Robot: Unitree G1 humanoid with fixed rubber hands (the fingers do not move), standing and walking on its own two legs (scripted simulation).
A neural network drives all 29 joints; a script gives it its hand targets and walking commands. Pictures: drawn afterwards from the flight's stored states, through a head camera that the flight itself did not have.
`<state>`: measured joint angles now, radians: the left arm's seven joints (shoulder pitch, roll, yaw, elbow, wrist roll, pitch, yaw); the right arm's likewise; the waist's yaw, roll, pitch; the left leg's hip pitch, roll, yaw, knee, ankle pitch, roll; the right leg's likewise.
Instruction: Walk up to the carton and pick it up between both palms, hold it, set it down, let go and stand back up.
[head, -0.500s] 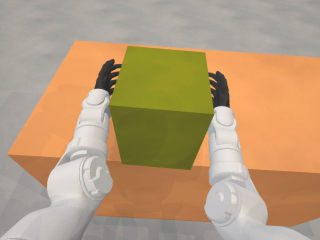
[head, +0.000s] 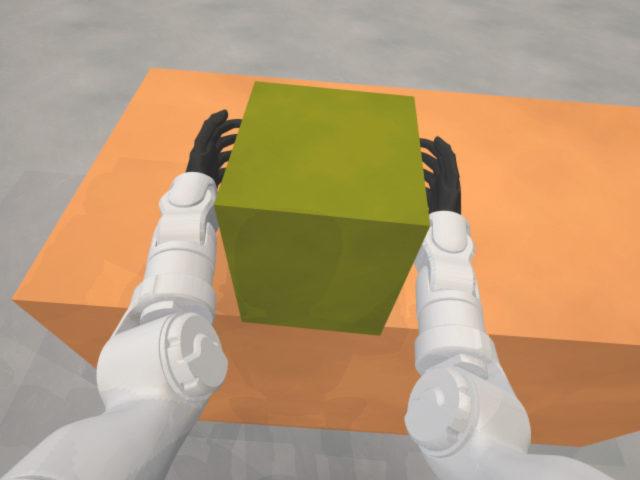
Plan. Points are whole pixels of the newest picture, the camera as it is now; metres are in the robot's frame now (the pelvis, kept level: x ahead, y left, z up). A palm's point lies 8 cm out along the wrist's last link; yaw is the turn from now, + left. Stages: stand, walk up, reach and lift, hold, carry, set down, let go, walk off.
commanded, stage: set down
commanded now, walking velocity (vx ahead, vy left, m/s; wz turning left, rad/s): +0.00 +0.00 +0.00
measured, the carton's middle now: (321, 217) +0.42 -0.04 +0.07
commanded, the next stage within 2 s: none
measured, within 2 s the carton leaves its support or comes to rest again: neither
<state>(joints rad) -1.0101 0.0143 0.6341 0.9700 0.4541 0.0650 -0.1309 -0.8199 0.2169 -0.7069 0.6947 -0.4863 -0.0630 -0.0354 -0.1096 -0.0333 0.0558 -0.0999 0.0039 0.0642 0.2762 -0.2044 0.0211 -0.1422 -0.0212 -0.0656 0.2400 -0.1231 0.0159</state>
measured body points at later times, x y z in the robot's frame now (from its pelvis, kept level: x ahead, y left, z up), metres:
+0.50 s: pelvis +0.00 +0.00 -0.01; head +0.06 +0.02 +0.43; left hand +0.50 +0.11 +0.10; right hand +0.44 -0.19 +0.09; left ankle -0.04 +0.10 -0.75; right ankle +0.00 -0.13 -0.75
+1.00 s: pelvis -0.05 -0.02 -0.02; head -0.01 +0.00 +0.43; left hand +0.47 +0.12 +0.18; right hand +0.40 -0.23 +0.18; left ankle -0.04 +0.10 -0.75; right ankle +0.00 -0.13 -0.75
